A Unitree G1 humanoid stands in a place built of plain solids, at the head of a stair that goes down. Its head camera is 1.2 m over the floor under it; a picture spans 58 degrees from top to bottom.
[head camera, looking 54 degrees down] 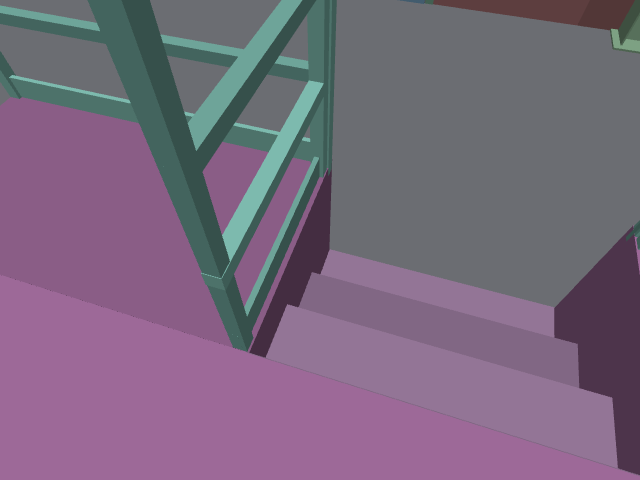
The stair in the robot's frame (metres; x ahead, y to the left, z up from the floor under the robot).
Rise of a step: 0.21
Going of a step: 0.28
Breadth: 1.12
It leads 18 degrees to the right of straight ahead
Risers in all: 4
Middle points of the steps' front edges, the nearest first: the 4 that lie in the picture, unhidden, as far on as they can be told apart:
0.31 -0.32 0.00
0.57 -0.41 -0.21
0.84 -0.49 -0.42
1.11 -0.58 -0.63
